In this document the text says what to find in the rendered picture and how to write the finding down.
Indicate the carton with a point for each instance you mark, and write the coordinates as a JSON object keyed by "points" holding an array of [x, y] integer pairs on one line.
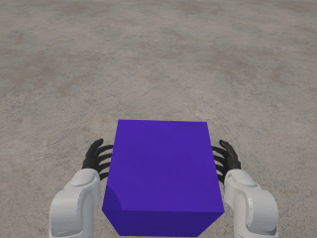
{"points": [[162, 179]]}

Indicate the right robot forearm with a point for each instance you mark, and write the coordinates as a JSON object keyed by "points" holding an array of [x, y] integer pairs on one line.
{"points": [[256, 212]]}

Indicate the right robot hand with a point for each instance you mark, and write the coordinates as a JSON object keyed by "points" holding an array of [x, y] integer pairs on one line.
{"points": [[229, 163]]}

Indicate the left robot forearm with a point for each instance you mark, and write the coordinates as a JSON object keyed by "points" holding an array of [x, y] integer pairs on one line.
{"points": [[72, 209]]}

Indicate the left robot hand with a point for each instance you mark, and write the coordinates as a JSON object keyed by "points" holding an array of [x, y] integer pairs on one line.
{"points": [[92, 158]]}

